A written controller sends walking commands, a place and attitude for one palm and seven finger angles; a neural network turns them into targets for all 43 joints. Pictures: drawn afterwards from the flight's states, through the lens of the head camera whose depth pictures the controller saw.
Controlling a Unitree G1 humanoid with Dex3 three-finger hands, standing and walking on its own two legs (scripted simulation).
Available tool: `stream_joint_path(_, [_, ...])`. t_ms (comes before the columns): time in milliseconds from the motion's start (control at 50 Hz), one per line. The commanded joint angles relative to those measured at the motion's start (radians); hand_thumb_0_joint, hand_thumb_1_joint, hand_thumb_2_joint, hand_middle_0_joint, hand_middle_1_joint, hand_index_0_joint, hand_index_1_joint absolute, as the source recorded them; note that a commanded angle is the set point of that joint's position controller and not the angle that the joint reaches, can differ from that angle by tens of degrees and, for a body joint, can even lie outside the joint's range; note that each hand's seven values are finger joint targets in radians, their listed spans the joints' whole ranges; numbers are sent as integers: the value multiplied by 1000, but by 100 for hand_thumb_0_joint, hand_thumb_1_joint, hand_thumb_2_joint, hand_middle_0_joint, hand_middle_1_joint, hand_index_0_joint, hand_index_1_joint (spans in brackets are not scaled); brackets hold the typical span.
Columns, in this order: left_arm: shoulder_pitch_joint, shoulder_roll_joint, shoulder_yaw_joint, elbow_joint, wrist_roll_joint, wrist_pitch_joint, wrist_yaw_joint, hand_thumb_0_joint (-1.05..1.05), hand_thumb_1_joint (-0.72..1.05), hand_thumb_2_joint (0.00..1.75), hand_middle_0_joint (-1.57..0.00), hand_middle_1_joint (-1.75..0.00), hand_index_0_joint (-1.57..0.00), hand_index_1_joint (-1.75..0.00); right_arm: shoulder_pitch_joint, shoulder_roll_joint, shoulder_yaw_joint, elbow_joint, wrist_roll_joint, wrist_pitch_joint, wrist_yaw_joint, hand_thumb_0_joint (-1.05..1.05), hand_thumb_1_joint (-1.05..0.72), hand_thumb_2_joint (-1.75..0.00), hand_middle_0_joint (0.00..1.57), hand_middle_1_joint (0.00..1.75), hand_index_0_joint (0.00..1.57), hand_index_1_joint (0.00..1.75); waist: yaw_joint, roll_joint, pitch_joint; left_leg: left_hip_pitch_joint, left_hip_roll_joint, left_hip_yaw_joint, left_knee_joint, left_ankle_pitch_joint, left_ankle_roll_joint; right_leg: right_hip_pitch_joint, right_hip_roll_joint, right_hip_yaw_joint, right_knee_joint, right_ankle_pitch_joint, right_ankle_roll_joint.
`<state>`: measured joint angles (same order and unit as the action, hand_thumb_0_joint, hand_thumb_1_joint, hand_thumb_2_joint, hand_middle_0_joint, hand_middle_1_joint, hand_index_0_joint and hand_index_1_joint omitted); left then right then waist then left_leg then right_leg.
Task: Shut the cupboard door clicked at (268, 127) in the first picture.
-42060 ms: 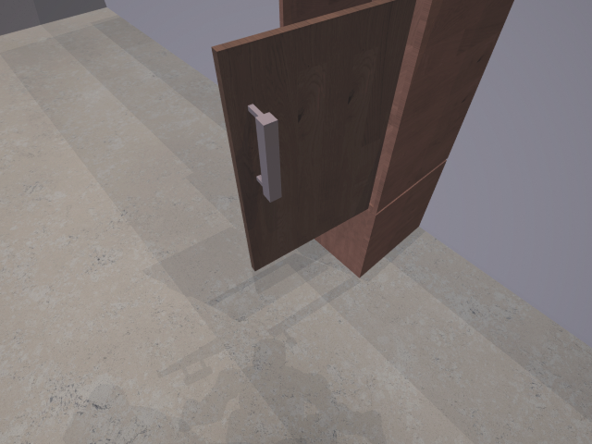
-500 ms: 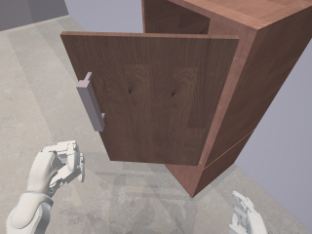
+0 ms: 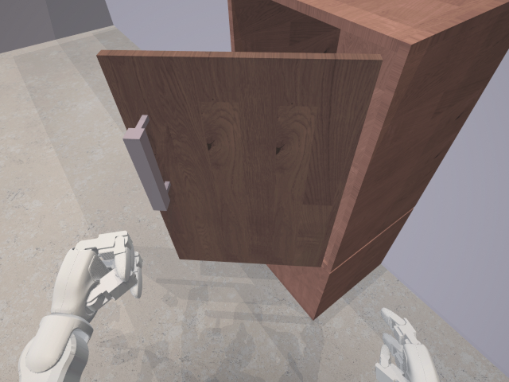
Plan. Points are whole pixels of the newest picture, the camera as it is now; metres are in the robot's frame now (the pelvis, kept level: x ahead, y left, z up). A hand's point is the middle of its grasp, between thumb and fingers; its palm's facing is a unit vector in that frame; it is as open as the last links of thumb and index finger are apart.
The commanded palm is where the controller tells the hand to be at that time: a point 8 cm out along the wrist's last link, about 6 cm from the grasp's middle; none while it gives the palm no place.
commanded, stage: bring the fist close to the handle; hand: left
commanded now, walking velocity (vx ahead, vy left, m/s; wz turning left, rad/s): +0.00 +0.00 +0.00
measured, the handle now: (153, 165) +0.45 +0.23 +0.09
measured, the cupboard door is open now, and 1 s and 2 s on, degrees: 50 50 42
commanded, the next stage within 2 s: push the door shut along its arc in 1.30 s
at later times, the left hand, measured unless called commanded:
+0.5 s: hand (154, 237) +0.29 +0.17 +0.10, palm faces +0.00 -1.00 -0.04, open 3.1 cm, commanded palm +0.27 +0.22 +0.10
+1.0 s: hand (170, 201) +0.36 +0.17 +0.10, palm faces +0.00 -1.00 -0.04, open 3.1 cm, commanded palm +0.33 +0.22 +0.10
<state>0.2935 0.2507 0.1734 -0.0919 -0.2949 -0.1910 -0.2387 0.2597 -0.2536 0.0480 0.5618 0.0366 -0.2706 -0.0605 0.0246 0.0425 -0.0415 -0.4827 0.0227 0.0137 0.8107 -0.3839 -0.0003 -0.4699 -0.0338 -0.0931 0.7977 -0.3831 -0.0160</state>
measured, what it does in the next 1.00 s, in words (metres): stands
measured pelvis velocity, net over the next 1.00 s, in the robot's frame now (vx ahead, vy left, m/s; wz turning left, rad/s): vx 0.00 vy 0.00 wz -0.02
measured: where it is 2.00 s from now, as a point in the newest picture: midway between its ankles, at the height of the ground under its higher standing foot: outside the picture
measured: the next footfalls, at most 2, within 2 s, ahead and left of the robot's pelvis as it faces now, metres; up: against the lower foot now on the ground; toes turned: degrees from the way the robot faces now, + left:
none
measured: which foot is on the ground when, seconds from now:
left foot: down 0.00-1.00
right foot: down 0.00-1.00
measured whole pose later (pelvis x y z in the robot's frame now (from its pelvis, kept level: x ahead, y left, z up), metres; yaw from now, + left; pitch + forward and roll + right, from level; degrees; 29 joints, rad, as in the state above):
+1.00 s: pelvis +0.00 +0.00 +0.01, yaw -1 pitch +5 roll +0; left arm -0.24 0.25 0.19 0.40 -0.22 -0.19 -0.16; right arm 0.25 -0.26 0.04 0.62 0.03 -0.17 -0.05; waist -0.01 0.03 -0.03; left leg -0.48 0.02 0.04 0.75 -0.36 0.00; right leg -0.49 -0.03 -0.06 0.76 -0.36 -0.02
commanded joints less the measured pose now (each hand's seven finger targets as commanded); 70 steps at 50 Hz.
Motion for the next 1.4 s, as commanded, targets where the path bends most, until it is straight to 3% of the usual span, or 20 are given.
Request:
stream_joint_path(0, [-252,108,46,-205,-6,-63,10,0,90,90,-130,-150,-130,-150,-76,-120,-51,-146,9,-63,-14,0,-90,-90,20,30,20,30,-22,0,-140,50,-35,-31,-137,92,21,50,30,55,-152,81,5])
stream_joint_path(220, [-335,147,89,-95,20,-27,48,0,90,90,-130,-150,-130,-150,-75,-121,-51,-136,4,-41,-5,0,-90,-90,20,30,20,30,-1,-52,-187,59,-32,-22,-153,164,19,109,27,51,-144,171,3])
stream_joint_path(300, [-353,93,39,-117,33,-35,55,0,90,90,-130,-150,-130,-150,-77,-115,-54,-142,4,-35,5,0,-90,-90,20,30,20,30,-3,-9,-208,92,-33,-14,-156,215,15,110,28,37,-125,244,1])
stream_joint_path(320, [-324,111,56,-91,34,-32,61,0,90,90,-130,-150,-130,-150,-71,-120,-55,-140,0,-32,7,0,-90,-90,20,30,20,30,0,-60,-204,76,-31,-15,-153,219,19,124,28,41,-131,247,4])
stream_joint_path(400, [-424,115,57,-57,43,-30,66,0,90,90,-130,-150,-130,-150,-72,-121,-56,-127,3,-13,5,0,-90,-90,20,30,20,30,-19,-45,-169,70,-32,-12,-160,182,16,92,30,42,-139,211,4])
stream_joint_path(480, [-499,114,47,-62,50,-44,78,0,90,90,-130,-150,-130,-150,-76,-119,-59,-121,4,-9,3,0,-90,-90,20,30,20,30,-19,4,-210,103,-31,-13,-160,190,16,97,30,44,-136,217,0])
stream_joint_path(620, [-568,138,62,69,55,-43,76,0,90,90,-130,-150,-130,-150,-73,-127,-59,-101,5,10,2,0,-90,-90,20,30,20,30,-23,-60,-202,83,-30,-11,-163,174,19,108,29,53,-153,207,2])
stream_joint_path(680, [-660,119,41,106,57,-38,75,0,90,90,-130,-150,-130,-150,-79,-125,-56,-96,8,21,1,0,-90,-90,20,30,20,30,-32,-25,-195,87,-33,-7,-167,154,17,89,26,55,-157,191,2])
stream_joint_path(820, [-747,158,73,199,68,-58,85,0,90,90,-130,-150,-130,-150,-62,-131,-63,-85,2,39,3,0,-90,-90,20,30,20,30,-24,-46,-262,98,-32,-2,-156,216,19,132,24,61,-144,267,1])
stream_joint_path(880, [-825,155,70,274,68,-56,84,0,90,90,-130,-150,-130,-150,-56,-132,-61,-72,6,48,4,0,-90,-90,20,30,20,30,-40,-53,-219,81,-32,-3,-159,170,19,91,26,64,-157,223,3])
stream_joint_path(920, [-811,200,106,310,71,-61,83,0,90,90,-130,-150,-130,-150,-54,-141,-65,-75,4,60,1,0,-90,-90,20,30,20,30,-28,-90,-228,61,-32,3,-158,159,22,117,22,78,-169,199,5])
stream_joint_path(1000, [-806,155,78,259,65,-84,71,0,90,90,-130,-150,-130,-150,-55,-128,-68,-93,6,62,9,0,-90,-90,20,30,20,30,-13,-4,-308,111,-35,7,-156,245,18,149,25,67,-137,311,-3])
stream_joint_path(1020, [-783,171,94,271,66,-85,75,0,90,90,-130,-150,-130,-150,-48,-133,-71,-91,4,63,10,0,-90,-90,20,30,20,30,-15,-53,-310,103,-32,8,-151,258,21,162,25,67,-138,325,0])
stream_joint_path(1080, [-807,148,70,288,66,-87,77,0,90,90,-130,-150,-130,-150,-44,-133,-70,-84,7,67,13,0,-90,-90,20,30,20,30,-30,-47,-245,86,-32,5,-161,210,20,117,28,65,-150,280,3])
stream_joint_path(1120, [-793,165,82,276,71,-91,85,0,90,90,-130,-150,-130,-150,-39,-138,-75,-87,3,71,10,0,-90,-90,20,30,20,30,-29,-75,-272,91,-31,9,-158,213,24,133,27,68,-153,276,6])
stream_joint_path(1180, [-819,158,77,251,71,-94,88,0,90,90,-130,-150,-130,-150,-47,-133,-72,-88,4,73,10,0,-90,-90,20,30,20,30,-29,-34,-276,101,-33,7,-164,216,22,132,27,68,-149,283,2])
stream_joint_path(1220, [-812,213,123,266,72,-98,94,0,90,90,-130,-150,-130,-150,-42,-140,-73,-81,-1,78,5,0,-90,-90,20,30,20,30,-29,-77,-279,88,-31,10,-160,217,26,153,25,76,-157,283,6])
stream_joint_path(1300, [-805,148,73,234,67,-110,79,0,90,90,-130,-150,-130,-150,-53,-126,-71,-88,4,75,9,0,-90,-90,20,30,20,30,-25,-4,-290,121,-33,9,-165,248,20,144,30,65,-143,323,-1])
stream_joint_path(1320, [-772,157,82,249,66,-108,78,0,90,90,-130,-150,-130,-150,-48,-131,-73,-87,2,74,9,0,-90,-90,20,30,20,30,-29,-49,-288,112,-30,8,-160,251,24,152,30,64,-147,322,2])
stream_joint_path(1380, [-764,124,55,250,64,-98,69,0,90,90,-130,-150,-130,-150,-52,-129,-72,-88,7,76,11,0,-90,-90,20,30,20,30,-33,-25,-256,111,-32,7,-168,230,20,124,32,58,-150,304,1])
